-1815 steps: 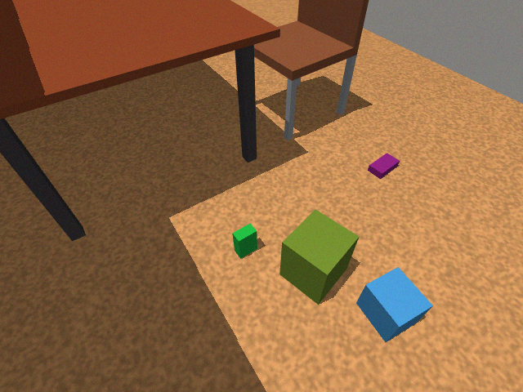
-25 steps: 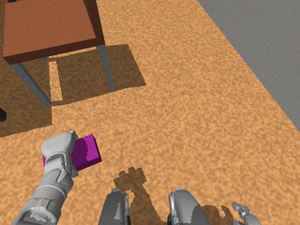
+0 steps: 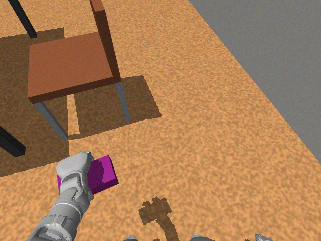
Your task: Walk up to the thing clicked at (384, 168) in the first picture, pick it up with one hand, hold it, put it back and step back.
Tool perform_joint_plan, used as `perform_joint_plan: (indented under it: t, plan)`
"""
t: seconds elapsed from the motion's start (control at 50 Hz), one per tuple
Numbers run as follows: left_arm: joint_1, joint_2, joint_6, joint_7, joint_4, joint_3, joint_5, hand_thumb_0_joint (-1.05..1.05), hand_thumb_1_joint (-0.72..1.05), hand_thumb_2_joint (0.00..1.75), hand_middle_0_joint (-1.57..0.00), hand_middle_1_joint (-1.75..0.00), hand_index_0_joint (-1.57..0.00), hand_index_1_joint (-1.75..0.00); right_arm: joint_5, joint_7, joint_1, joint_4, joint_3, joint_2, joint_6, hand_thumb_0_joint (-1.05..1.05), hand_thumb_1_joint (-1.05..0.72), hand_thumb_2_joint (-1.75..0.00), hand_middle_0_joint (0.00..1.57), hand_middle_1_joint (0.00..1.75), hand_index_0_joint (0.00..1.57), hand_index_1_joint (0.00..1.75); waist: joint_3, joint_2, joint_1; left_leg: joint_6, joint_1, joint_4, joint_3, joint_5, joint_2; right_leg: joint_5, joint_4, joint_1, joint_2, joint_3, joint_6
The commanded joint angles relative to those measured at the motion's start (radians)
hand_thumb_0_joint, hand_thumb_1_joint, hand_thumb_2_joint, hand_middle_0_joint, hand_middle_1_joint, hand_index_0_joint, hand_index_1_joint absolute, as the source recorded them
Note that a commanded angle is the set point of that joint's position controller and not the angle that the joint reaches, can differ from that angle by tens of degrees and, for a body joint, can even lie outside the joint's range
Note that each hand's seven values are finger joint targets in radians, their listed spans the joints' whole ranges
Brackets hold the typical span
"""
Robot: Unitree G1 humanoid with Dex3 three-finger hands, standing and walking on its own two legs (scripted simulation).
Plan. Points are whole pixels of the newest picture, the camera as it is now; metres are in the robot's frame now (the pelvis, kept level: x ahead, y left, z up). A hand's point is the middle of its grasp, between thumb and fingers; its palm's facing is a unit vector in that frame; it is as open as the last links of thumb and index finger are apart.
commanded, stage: lift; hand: left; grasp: from above
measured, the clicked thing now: (88, 179) +0.33 +0.22 -0.12
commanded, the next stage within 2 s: hold in 0.12 s
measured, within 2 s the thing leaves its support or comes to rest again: neither
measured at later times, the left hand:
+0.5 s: hand (81, 169) +0.33 +0.21 -0.04, palm faces -0.42 -0.17 -0.89, open 11.1 cm
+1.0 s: hand (76, 174) +0.31 +0.21 -0.02, palm faces -0.41 -0.16 -0.90, open 11.1 cm
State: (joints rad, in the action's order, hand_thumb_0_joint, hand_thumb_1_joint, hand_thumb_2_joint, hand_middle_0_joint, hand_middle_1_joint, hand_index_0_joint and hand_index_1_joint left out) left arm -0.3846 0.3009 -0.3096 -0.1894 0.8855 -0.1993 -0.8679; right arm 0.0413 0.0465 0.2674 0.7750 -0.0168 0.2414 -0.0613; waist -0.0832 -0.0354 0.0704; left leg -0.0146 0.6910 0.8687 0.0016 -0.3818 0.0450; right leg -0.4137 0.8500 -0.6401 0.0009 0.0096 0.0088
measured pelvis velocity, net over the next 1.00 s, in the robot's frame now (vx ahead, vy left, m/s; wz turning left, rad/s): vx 0.00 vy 0.00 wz -0.01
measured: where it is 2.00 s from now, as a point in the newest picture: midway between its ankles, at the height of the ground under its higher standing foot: outside the picture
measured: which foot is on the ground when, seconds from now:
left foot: down 0.00-1.00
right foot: down 0.00-1.00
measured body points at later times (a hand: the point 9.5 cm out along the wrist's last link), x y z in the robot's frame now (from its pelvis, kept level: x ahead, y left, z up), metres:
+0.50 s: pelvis +0.01 +0.00 +0.03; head +0.04 -0.02 +0.48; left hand +0.35 +0.21 +0.01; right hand +0.12 -0.27 -0.10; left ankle +0.02 +0.13 -0.70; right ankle +0.00 -0.13 -0.70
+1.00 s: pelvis +0.00 +0.00 +0.04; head +0.01 -0.02 +0.49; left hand +0.32 +0.22 +0.03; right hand +0.12 -0.26 -0.08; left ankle +0.02 +0.13 -0.70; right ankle +0.00 -0.13 -0.70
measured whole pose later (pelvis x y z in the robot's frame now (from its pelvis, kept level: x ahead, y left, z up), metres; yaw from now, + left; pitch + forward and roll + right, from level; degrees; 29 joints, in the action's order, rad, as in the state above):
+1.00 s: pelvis +0.00 +0.00 +0.04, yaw -1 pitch +2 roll +0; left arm -0.34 0.28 -0.35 -0.08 0.78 -0.26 -0.89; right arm 0.05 0.01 0.21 0.74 -0.01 0.26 -0.04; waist -0.04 -0.04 0.02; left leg -0.01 0.34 0.55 0.03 -0.24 0.03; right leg -0.29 0.56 -0.32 -0.01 -0.01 0.01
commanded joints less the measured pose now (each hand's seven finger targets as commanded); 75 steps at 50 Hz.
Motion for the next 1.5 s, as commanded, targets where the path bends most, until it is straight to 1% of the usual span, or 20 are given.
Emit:
perform_joint_plan:
  t: [0.0, 0.2, 0.24, 0.32, 0.34, 0.38, 0.4, 0.48, 0.52, 0.58, 0.62, 0.64, 0.76, 0.82, 1.0, 1.02, 1.28, 1.3, 1.34, 1.48]
  plan:
    - [-0.343, 0.185, 0.013, -0.047, -0.201, 0.049, -0.026, 0.00, 0.64, 0.81, -1.02, -0.63, -1.00, -0.65, -0.002, 0.006, 0.022, -0.088, -0.048, 0.144, -0.036, 0.00, -0.87, -0.89, 0.20, 0.30, 0.20, 0.30, -0.333, -0.015, 0.001, 0.017, -0.296, -0.142, 0.009, 0.304, -0.047, 0.343, -0.169, 0.179, 0.030, -0.009, -0.005]
    - [-0.314, 0.153, -0.006, -0.033, -0.152, 0.035, -0.037, 0.00, 0.63, 0.87, -1.01, -0.69, -0.99, -0.71, -0.002, -0.015, -0.002, -0.099, -0.052, 0.151, -0.030, 0.00, -0.87, -0.89, 0.20, 0.30, 0.20, 0.30, -0.269, 0.021, -0.013, 0.012, -0.365, -0.227, 0.016, 0.339, -0.051, 0.363, -0.234, 0.244, 0.029, -0.005, -0.007]
    - [-0.328, 0.168, -0.011, -0.030, -0.165, 0.038, -0.041, 0.00, 0.65, 0.78, -1.00, -0.68, -1.00, -0.68, -0.002, -0.017, -0.013, -0.101, -0.053, 0.151, -0.029, 0.00, -0.88, -0.89, 0.20, 0.30, 0.20, 0.30, -0.277, 0.012, -0.024, 0.013, -0.383, -0.236, 0.020, 0.358, -0.051, 0.384, -0.244, 0.268, 0.028, -0.007, -0.005]
    - [-0.341, 0.170, -0.022, -0.006, -0.194, 0.031, -0.044, 0.00, 0.65, 0.80, -1.00, -0.70, -0.99, -0.70, 0.001, -0.023, -0.026, -0.107, -0.054, 0.152, -0.027, 0.00, -0.88, -0.89, 0.20, 0.30, 0.20, 0.30, -0.296, 0.006, -0.029, 0.015, -0.414, -0.248, 0.028, 0.401, -0.055, 0.437, -0.257, 0.308, 0.026, -0.015, 0.000]
    - [-0.356, 0.162, -0.024, -0.002, -0.195, 0.025, -0.048, 0.00, 0.65, 0.79, -0.99, -0.71, -0.99, -0.71, -0.001, -0.024, -0.023, -0.105, -0.053, 0.152, -0.026, 0.00, -0.88, -0.89, 0.20, 0.30, 0.20, 0.30, -0.283, 0.013, -0.019, 0.017, -0.412, -0.250, 0.026, 0.402, -0.054, 0.439, -0.264, 0.297, 0.027, -0.017, 0.000]
    - [-0.337, 0.151, -0.025, 0.003, -0.184, 0.018, -0.048, 0.00, 0.69, 0.77, -1.02, -0.70, -1.02, -0.70, -0.001, -0.027, -0.029, -0.113, -0.049, 0.154, -0.027, 0.00, -0.87, -0.89, 0.20, 0.30, 0.20, 0.30, -0.243, 0.045, -0.020, 0.019, -0.401, -0.271, 0.024, 0.366, -0.055, 0.406, -0.280, 0.307, 0.026, -0.013, -0.001]
    - [-0.351, 0.174, -0.020, 0.004, -0.217, 0.030, -0.042, 0.00, 0.69, 0.76, -1.01, -0.69, -1.01, -0.68, 0.001, -0.026, -0.033, -0.119, -0.052, 0.155, -0.027, 0.00, -0.87, -0.89, 0.20, 0.30, 0.20, 0.30, -0.260, 0.019, -0.031, 0.017, -0.417, -0.279, 0.028, 0.358, -0.055, 0.392, -0.286, 0.316, 0.024, -0.014, -0.003]
    - [-0.327, 0.155, -0.023, 0.019, -0.205, 0.017, -0.052, 0.00, 0.68, 0.77, -1.01, -0.70, -1.01, -0.70, 0.000, -0.029, -0.044, -0.128, -0.048, 0.151, -0.026, 0.00, -0.88, -0.89, 0.20, 0.30, 0.20, 0.30, -0.256, 0.037, -0.030, 0.021, -0.432, -0.291, 0.028, 0.384, -0.055, 0.426, -0.294, 0.338, 0.024, -0.016, 0.000]
    - [-0.344, 0.177, -0.021, 0.022, -0.234, 0.026, -0.049, 0.00, 0.67, 0.78, -1.00, -0.71, -1.00, -0.71, 0.002, -0.029, -0.050, -0.133, -0.048, 0.150, -0.023, 0.00, -0.88, -0.89, 0.20, 0.30, 0.20, 0.30, -0.256, 0.009, -0.040, 0.019, -0.441, -0.305, 0.032, 0.376, -0.054, 0.410, -0.305, 0.350, 0.023, -0.016, -0.003]
    - [-0.353, 0.160, -0.023, 0.027, -0.241, 0.013, -0.051, 0.00, 0.68, 0.79, -1.01, -0.72, -1.01, -0.71, 0.002, -0.030, -0.057, -0.135, -0.046, 0.149, -0.021, 0.00, -0.88, -0.89, 0.20, 0.30, 0.20, 0.30, -0.246, 0.043, -0.029, 0.025, -0.451, -0.312, 0.034, 0.370, -0.056, 0.418, -0.324, 0.355, 0.022, -0.018, 0.003]
    - [-0.338, 0.179, -0.028, 0.024, -0.250, 0.027, -0.050, 0.00, 0.69, 0.82, -1.02, -0.73, -1.02, -0.73, 0.005, -0.028, -0.071, -0.135, -0.044, 0.146, -0.020, 0.00, -0.88, -0.89, 0.20, 0.30, 0.20, 0.30, -0.250, 0.026, -0.047, 0.024, -0.458, -0.318, 0.040, 0.372, -0.058, 0.422, -0.331, 0.365, 0.019, -0.021, 0.004]
    - [-0.346, 0.165, -0.030, 0.027, -0.248, 0.015, -0.049, 0.00, 0.67, 0.82, -1.01, -0.73, -1.01, -0.73, 0.003, -0.029, -0.073, -0.138, -0.043, 0.146, -0.020, 0.00, -0.88, -0.89, 0.20, 0.30, 0.20, 0.30, -0.238, 0.034, -0.035, 0.025, -0.457, -0.323, 0.040, 0.359, -0.058, 0.408, -0.339, 0.364, 0.019, -0.020, 0.004]
    - [-0.323, 0.155, -0.039, 0.045, -0.246, 0.005, -0.047, 0.00, 0.69, 0.80, -1.00, -0.74, -1.01, -0.74, 0.008, -0.029, -0.096, -0.149, -0.036, 0.146, -0.021, 0.00, -0.88, -0.89, 0.20, 0.30, 0.20, 0.30, -0.187, 0.052, -0.043, 0.026, -0.453, -0.359, 0.038, 0.296, -0.057, 0.329, -0.370, 0.361, 0.020, -0.016, -0.001]
    - [-0.348, 0.178, -0.033, 0.054, -0.291, 0.012, -0.047, 0.00, 0.69, 0.79, -0.99, -0.77, -1.00, -0.75, 0.009, -0.028, -0.108, -0.152, -0.037, 0.145, -0.022, 0.00, -0.88, -0.89, 0.20, 0.30, 0.20, 0.30, -0.218, 0.029, -0.049, 0.027, -0.472, -0.368, 0.040, 0.297, -0.056, 0.329, -0.376, 0.372, 0.020, -0.017, -0.001]
    - [-0.323, 0.163, -0.036, 0.066, -0.306, 0.005, -0.050, 0.00, 0.67, 0.82, -0.98, -0.78, -0.99, -0.77, 0.009, -0.027, -0.124, -0.162, -0.031, 0.141, -0.025, 0.00, -0.88, -0.89, 0.20, 0.30, 0.20, 0.30, -0.183, 0.027, -0.053, 0.020, -0.481, -0.399, 0.032, 0.263, -0.049, 0.275, -0.392, 0.375, 0.027, -0.011, -0.010]
    - [-0.347, 0.183, -0.033, 0.067, -0.336, 0.009, -0.052, 0.00, 0.67, 0.82, -0.98, -0.78, -0.98, -0.77, 0.010, -0.027, -0.130, -0.164, -0.032, 0.140, -0.026, 0.00, -0.88, -0.89, 0.20, 0.30, 0.20, 0.30, -0.195, 0.008, -0.058, 0.020, -0.487, -0.402, 0.035, 0.259, -0.049, 0.272, -0.396, 0.379, 0.026, -0.012, -0.011]
    - [-0.314, 0.192, -0.040, 0.109, -0.387, 0.011, -0.053, 0.00, 0.63, 0.87, -0.96, -0.79, -0.96, -0.79, 0.014, -0.023, -0.145, -0.177, -0.030, 0.141, -0.029, 0.00, -0.88, -0.89, 0.20, 0.30, 0.20, 0.30, -0.203, 0.016, -0.063, 0.019, -0.528, -0.415, 0.036, 0.308, -0.045, 0.309, -0.403, 0.405, 0.030, -0.006, -0.011]
    - [-0.318, 0.181, -0.041, 0.115, -0.370, 0.002, -0.055, 0.00, 0.63, 0.87, -0.97, -0.80, -0.97, -0.80, 0.013, -0.022, -0.148, -0.178, -0.027, 0.139, -0.030, 0.00, -0.88, -0.89, 0.20, 0.30, 0.20, 0.30, -0.188, 0.020, -0.053, 0.021, -0.525, -0.415, 0.036, 0.310, -0.047, 0.315, -0.406, 0.395, 0.028, -0.006, -0.010]
    - [-0.298, 0.197, -0.043, 0.122, -0.371, 0.014, -0.061, 0.00, 0.61, 0.89, -0.96, -0.78, -0.95, -0.78, 0.014, -0.021, -0.152, -0.181, -0.027, 0.139, -0.030, 0.00, -0.88, -0.90, 0.20, 0.30, 0.20, 0.30, -0.192, 0.029, -0.066, 0.025, -0.523, -0.412, 0.040, 0.315, -0.052, 0.321, -0.414, 0.406, 0.023, -0.008, -0.006]
    - [-0.296, 0.195, -0.044, 0.141, -0.418, 0.007, -0.062, 0.00, 0.63, 0.85, -0.96, -0.79, -0.96, -0.79, 0.015, -0.021, -0.161, -0.196, -0.026, 0.136, -0.026, 0.00, -0.88, -0.89, 0.20, 0.30, 0.20, 0.30, -0.191, 0.012, -0.068, 0.024, -0.536, -0.424, 0.041, 0.313, -0.051, 0.318, -0.417, 0.407, 0.024, -0.007, -0.008]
